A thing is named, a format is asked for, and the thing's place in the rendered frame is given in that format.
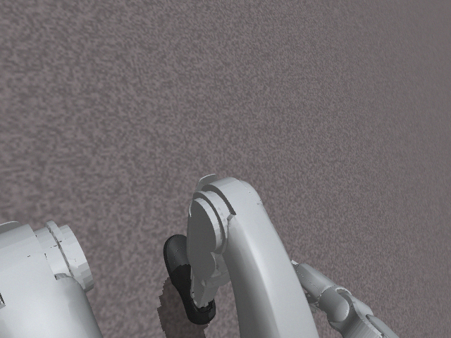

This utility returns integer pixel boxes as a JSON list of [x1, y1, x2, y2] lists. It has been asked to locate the right robot hand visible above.
[[290, 259, 337, 314]]

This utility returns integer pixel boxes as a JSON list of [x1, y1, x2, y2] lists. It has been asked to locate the right robot arm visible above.
[[319, 285, 399, 338]]

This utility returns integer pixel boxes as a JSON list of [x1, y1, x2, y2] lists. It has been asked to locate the right robot foot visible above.
[[163, 234, 216, 325]]

